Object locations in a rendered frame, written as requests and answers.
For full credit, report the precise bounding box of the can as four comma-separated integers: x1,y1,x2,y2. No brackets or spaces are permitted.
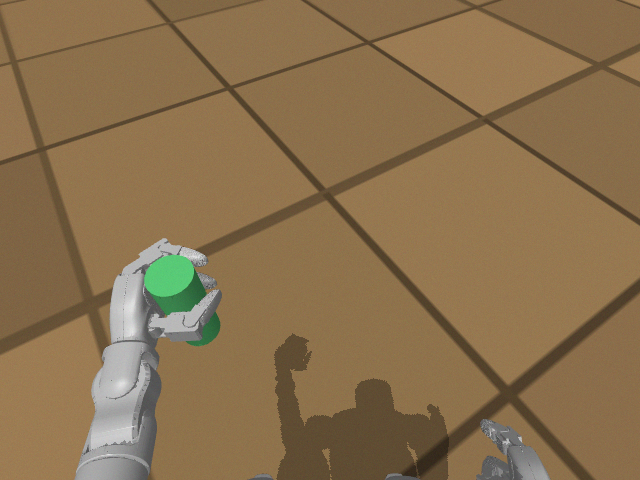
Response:
144,255,220,346

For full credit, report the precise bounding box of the left robot arm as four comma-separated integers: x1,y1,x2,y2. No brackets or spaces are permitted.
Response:
74,340,162,480

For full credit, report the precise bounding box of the left robot hand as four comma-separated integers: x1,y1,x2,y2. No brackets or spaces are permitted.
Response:
109,238,222,349

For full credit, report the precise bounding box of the right robot hand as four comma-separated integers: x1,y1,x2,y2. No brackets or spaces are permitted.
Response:
476,419,551,480

